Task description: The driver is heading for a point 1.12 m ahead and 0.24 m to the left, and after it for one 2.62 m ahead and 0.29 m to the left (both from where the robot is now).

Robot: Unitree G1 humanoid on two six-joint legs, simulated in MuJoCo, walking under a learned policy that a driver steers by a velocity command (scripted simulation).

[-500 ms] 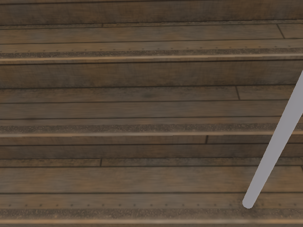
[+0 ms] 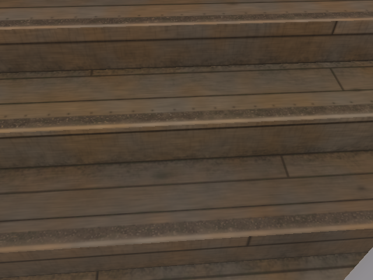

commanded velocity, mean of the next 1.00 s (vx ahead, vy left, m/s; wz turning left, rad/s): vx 0.50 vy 0.00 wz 0.45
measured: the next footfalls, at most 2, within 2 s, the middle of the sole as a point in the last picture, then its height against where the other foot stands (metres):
right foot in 0.28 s outside the picture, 0.16 m higher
left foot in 0.96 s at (73, 235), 0.17 m higher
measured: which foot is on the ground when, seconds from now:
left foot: down 0.00-0.28, up 0.30-0.94, down 0.96-1.00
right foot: up 0.00-0.26, down 0.28-0.98, up 1.00-1.00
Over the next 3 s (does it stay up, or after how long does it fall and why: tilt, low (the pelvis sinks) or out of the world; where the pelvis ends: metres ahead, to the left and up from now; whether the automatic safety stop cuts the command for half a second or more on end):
stays up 1.44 0.46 0.77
